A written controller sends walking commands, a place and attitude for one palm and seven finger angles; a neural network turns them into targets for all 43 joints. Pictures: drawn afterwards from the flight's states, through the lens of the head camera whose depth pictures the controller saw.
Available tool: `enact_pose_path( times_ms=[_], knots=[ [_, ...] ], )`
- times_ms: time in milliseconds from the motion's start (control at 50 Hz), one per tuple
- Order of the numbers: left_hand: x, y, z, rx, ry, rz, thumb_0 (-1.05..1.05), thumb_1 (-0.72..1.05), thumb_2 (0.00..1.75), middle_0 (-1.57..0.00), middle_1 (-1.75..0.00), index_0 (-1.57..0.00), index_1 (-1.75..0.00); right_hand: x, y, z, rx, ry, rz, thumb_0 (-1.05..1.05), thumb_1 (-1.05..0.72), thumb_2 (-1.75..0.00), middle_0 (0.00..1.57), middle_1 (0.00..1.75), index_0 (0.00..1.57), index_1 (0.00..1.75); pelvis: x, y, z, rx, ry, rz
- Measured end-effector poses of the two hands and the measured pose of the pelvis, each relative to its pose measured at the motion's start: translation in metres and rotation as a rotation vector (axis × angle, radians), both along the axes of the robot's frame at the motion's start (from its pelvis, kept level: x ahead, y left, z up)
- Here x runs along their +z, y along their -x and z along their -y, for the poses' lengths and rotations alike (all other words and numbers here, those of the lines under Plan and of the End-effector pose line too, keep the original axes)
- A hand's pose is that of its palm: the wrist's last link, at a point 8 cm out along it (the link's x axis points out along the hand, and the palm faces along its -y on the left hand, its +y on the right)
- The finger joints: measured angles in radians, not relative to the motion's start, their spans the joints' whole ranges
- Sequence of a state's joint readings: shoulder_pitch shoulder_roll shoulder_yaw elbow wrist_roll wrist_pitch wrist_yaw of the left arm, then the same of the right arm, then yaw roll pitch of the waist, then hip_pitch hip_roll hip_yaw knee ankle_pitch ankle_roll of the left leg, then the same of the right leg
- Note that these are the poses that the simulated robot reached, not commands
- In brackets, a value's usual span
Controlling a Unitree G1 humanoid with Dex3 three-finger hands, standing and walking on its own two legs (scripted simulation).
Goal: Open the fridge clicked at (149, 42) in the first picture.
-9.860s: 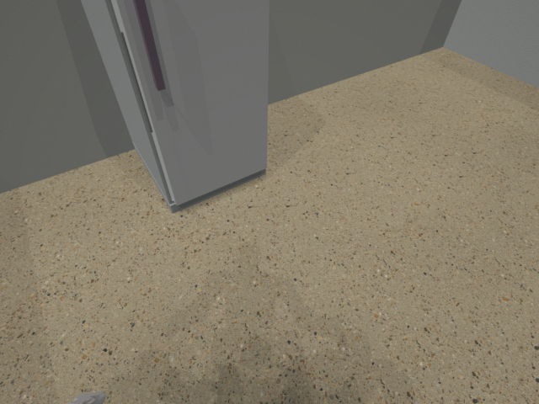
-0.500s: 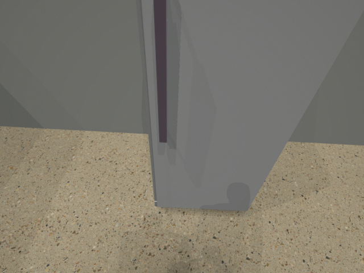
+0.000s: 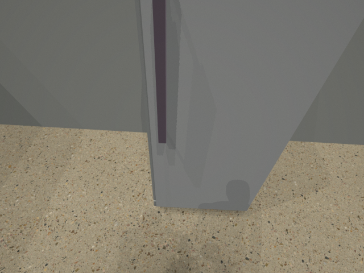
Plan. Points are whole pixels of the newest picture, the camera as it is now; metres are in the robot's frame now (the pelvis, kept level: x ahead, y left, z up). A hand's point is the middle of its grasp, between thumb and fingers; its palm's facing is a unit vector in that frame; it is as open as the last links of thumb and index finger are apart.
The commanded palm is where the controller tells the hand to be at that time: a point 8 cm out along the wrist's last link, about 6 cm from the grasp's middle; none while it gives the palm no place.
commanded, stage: look again from close up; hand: left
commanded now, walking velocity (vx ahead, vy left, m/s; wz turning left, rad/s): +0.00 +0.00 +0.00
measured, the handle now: (161, 72) +0.56 +0.10 +0.17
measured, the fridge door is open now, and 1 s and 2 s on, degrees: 0 0 0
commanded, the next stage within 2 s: none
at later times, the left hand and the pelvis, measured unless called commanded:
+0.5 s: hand out of the picture -0.03 +0.14 -0.18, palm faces +0.05 -0.99 -0.13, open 7.4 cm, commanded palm none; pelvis +0.01 +0.00 +0.00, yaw +0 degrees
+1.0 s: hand out of the picture +0.00 +0.14 -0.18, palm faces +0.04 -0.99 -0.13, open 7.4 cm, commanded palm none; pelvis +0.03 +0.00 +0.00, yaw -1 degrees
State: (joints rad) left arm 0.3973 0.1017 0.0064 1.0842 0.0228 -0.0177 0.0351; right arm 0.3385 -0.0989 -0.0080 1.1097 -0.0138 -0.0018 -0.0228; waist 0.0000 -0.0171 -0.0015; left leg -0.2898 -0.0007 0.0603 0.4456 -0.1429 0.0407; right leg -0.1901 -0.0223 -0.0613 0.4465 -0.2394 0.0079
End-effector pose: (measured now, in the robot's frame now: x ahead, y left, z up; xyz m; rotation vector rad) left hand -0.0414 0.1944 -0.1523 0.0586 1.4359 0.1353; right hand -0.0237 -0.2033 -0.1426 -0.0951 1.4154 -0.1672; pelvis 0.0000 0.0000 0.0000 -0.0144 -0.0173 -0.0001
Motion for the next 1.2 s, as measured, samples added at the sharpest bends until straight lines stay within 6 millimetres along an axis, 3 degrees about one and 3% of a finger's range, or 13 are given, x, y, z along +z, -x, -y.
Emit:
enact_pose_path(
  times_ms=[580,1200],
  knots=[
    [0.003,-0.013,0.003,-0.01,-0.001,-0.02,0.01,0.91,0.9,-0.19,-0.3,-0.2,-0.3,0.001,-0.014,0.004,0.0,0.001,-0.011,0.01,-0.92,-0.9,0.2,0.3,0.2,0.3,0.002,-0.014,0.003,-0.008,-0.007,-0.001],
    [0.004,-0.045,0.004,-0.016,-0.013,-0.011,0.01,0.91,0.9,-0.19,-0.3,-0.2,-0.3,0.0,-0.037,0.009,0.005,0.004,-0.018,0.02,-0.92,-0.9,0.2,0.3,0.2,0.3,0.002,-0.039,0.007,-0.012,-0.015,-0.006]
  ],
)
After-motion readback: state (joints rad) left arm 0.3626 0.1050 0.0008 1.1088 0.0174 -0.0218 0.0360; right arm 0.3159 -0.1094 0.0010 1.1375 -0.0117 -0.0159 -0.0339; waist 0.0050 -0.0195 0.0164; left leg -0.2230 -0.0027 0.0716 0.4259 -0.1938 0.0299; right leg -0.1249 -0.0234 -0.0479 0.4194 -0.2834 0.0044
